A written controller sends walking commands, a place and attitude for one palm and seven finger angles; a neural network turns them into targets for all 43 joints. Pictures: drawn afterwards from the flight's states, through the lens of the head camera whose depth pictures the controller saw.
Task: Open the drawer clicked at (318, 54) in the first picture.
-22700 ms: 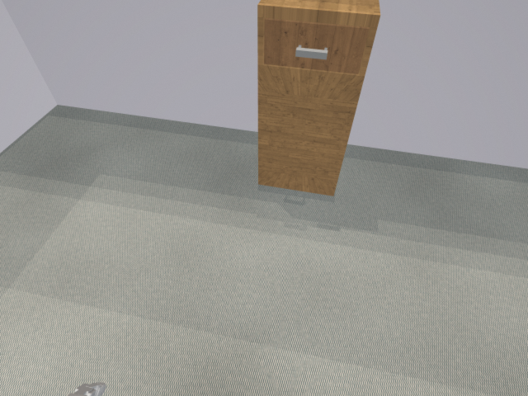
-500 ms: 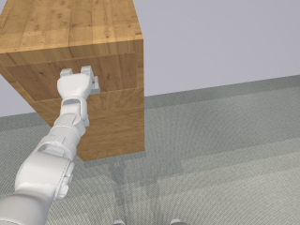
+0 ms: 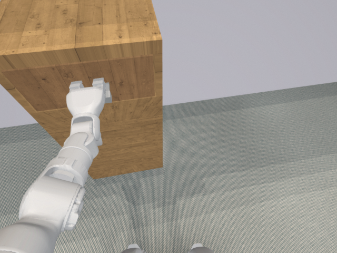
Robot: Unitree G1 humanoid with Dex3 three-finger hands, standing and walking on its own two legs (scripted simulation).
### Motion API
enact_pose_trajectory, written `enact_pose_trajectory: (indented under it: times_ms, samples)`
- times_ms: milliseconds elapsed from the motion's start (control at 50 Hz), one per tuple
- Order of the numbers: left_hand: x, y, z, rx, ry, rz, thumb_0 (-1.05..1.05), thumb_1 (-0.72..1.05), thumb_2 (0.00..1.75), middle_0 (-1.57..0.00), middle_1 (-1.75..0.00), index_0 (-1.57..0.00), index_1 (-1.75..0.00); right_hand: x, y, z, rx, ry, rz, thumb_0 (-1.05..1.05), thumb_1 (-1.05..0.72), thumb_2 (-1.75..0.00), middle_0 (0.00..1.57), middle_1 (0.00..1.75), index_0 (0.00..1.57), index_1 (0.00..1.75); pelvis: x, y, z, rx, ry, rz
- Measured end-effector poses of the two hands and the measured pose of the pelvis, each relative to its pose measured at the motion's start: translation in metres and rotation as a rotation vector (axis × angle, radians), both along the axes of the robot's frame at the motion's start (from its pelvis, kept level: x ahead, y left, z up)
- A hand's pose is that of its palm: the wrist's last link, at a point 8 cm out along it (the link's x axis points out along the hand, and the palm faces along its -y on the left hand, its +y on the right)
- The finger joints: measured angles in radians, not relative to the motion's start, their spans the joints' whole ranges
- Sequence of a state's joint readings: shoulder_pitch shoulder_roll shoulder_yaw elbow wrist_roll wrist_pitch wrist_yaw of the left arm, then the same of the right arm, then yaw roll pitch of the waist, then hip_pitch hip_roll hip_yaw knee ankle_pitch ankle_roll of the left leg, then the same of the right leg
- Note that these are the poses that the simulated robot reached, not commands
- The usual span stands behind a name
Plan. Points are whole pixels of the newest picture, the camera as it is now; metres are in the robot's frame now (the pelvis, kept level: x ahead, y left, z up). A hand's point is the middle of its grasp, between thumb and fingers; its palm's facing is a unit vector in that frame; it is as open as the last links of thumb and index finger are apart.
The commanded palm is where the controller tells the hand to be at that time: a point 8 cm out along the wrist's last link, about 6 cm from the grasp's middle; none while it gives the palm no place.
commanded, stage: lower the fingers behind the handle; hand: left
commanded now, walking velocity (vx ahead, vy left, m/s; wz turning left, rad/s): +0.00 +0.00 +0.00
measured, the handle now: (90, 93) +0.53 +0.19 +0.03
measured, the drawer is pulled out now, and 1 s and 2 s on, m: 0.00 0.00 0.07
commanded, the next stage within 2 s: close the thumb around the handle in 0.04 s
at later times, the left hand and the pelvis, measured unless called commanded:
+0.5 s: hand (93, 112) +0.48 +0.18 +0.00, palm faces -0.04 -0.02 -1.00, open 10.3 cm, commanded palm +0.46 +0.17 +0.06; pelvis +0.00 -0.01 +0.00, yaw +0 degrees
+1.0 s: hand (93, 111) +0.48 +0.18 +0.00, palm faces -0.05 -0.01 -1.00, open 5.6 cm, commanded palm +0.46 +0.17 +0.06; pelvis +0.00 +0.00 +0.00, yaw +0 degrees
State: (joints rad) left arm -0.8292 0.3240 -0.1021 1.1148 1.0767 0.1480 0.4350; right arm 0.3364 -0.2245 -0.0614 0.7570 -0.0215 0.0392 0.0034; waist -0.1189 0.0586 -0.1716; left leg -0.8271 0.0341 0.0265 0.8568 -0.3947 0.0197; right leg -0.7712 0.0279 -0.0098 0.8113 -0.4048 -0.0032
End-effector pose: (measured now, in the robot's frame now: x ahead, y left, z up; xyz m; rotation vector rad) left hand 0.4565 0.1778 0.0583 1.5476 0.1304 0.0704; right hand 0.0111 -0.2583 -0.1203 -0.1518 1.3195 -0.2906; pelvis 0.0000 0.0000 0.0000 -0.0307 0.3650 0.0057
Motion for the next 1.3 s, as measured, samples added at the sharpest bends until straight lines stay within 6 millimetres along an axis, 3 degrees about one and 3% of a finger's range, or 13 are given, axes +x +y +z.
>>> enact_pose_trajectory:
  times_ms: [200, 300, 780, 1120, 1300]
  samples:
    - [-0.001, 0.001, 0.000, 0.001, 0.008, -0.013, 0.00, -0.48, 0.31, -0.31, -1.20, -0.30, -1.19, 0.001, -0.003, 0.000, -0.002, -0.001, 0.002, 0.01, -0.90, -0.90, 0.20, 0.30, 0.20, 0.30, 0.002, -0.003, 0.001, 0.003, -0.004, 0.001]
    - [0.000, 0.001, -0.001, 0.000, 0.000, -0.012, 0.00, -0.39, 0.35, -0.32, -1.21, -0.32, -1.20, 0.003, -0.007, 0.001, -0.012, -0.003, 0.006, 0.01, -0.90, -0.90, 0.20, 0.30, 0.20, 0.30, 0.002, -0.004, 0.000, 0.003, 0.001, 0.003]
    - [0.007, 0.001, -0.001, 0.008, 0.007, -0.006, 0.00, 0.72, 0.83, -0.40, -1.33, -0.39, -1.32, 0.002, -0.007, 0.001, -0.014, 0.005, 0.006, 0.01, -0.90, -0.90, 0.20, 0.30, 0.20, 0.30, 0.002, -0.004, -0.001, 0.002, 0.011, 0.006]
    - [0.006, 0.001, -0.002, 0.000, 0.015, -0.008, 0.00, 0.73, 0.81, -0.37, -1.35, -0.39, -1.34, -0.001, -0.004, 0.004, -0.009, 0.006, -0.017, 0.01, -0.90, -0.90, 0.20, 0.30, 0.20, 0.30, 0.005, -0.001, 0.002, 0.003, 0.005, -0.010]
    - [-0.008, 0.001, -0.002, -0.019, 0.009, -0.024, 0.00, 0.74, 0.80, -0.36, -1.36, -0.39, -1.32, 0.019, -0.001, 0.007, 0.013, -0.028, -0.025, 0.01, -0.90, -0.90, 0.20, 0.30, 0.20, 0.30, 0.018, 0.001, 0.008, 0.005, -0.019, -0.026]
